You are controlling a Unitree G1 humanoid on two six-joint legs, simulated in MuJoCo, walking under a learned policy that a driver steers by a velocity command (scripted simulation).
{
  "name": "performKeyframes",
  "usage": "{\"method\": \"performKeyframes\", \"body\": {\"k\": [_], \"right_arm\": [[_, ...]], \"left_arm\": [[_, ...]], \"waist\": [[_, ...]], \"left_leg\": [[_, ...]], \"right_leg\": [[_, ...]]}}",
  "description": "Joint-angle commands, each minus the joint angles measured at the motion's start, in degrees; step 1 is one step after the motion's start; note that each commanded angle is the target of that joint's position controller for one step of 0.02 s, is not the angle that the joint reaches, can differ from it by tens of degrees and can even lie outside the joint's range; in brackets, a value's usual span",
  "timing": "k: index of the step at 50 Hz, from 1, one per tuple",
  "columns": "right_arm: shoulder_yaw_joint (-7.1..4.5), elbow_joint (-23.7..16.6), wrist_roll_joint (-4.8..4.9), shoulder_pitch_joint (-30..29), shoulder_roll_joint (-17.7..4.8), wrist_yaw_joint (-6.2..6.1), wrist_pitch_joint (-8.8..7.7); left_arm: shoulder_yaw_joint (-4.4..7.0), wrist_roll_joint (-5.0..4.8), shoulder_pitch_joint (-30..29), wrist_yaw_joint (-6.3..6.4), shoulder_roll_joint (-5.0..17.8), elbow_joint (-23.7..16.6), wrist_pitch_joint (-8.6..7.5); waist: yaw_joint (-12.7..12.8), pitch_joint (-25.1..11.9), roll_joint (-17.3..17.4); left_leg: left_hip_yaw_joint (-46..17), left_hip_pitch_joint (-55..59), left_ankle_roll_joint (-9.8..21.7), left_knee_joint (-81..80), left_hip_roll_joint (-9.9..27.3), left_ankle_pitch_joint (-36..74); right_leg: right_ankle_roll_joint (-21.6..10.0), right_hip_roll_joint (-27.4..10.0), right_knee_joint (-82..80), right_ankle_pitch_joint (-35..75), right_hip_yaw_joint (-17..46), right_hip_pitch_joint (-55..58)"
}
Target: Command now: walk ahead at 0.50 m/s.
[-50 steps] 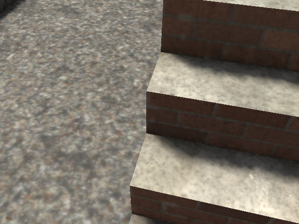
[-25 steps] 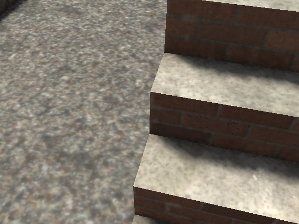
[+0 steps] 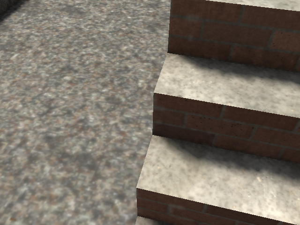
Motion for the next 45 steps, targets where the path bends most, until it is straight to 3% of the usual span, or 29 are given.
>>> {"method": "performKeyframes", "body": {"k": [1,45], "right_arm": [[-1.16,-2.9,0.04,-1.8,-6.3,-0.17,-0.63],[-1.17,-4.1,0.04,-2.0,-6.6,-0.17,-0.67]], "left_arm": [[0.95,-0.01,-1.9,0.15,5.6,-2.8,-0.61],[0.97,0.13,-1.9,0.10,5.8,-3.9,-0.66]], "waist": [[-0.1,-1.7,0.6],[0.0,-1.8,0.4]], "left_leg": [[-8.3,-2.0,-2.8,-0.7,12.7,16.7],[-8.1,-2.6,-2.9,-0.6,12.6,15.9]], "right_leg": [[-1.7,-6.4,-0.1,7.8,6.0,2.2],[-1.8,-6.5,-0.8,9.3,6.7,3.2]]}}
Next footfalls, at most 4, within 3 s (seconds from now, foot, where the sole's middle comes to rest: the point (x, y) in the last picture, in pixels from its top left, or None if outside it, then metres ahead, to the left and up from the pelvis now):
none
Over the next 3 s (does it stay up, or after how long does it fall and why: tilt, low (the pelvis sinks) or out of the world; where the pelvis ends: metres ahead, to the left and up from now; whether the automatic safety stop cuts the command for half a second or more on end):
stays up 0.00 -0.01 0.00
